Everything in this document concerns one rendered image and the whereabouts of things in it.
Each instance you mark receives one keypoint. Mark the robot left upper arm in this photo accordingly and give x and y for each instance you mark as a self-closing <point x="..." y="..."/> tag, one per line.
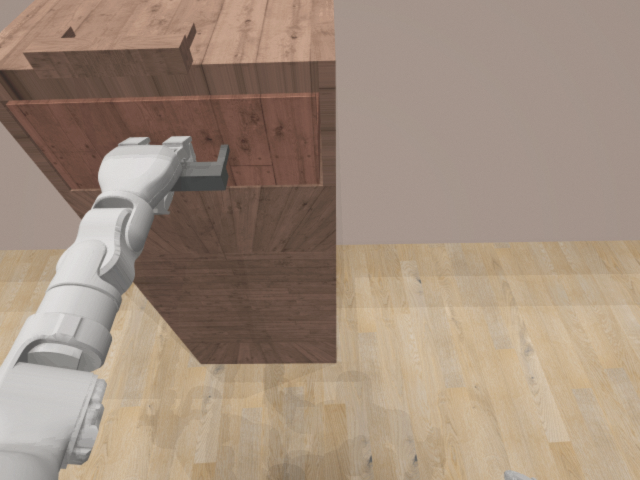
<point x="49" y="418"/>

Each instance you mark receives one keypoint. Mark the robot left forearm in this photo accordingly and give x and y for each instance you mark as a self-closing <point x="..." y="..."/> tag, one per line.
<point x="71" y="328"/>

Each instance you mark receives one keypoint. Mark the handle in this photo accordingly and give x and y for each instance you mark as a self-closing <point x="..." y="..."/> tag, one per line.
<point x="204" y="176"/>
<point x="114" y="56"/>

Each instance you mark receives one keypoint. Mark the robot left hand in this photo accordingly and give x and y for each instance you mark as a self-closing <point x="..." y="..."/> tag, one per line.
<point x="147" y="171"/>

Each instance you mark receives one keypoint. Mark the drawer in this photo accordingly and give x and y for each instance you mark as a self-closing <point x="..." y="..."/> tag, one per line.
<point x="274" y="139"/>

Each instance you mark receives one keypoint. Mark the cabinet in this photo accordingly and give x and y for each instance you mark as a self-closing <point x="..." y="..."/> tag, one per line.
<point x="245" y="275"/>

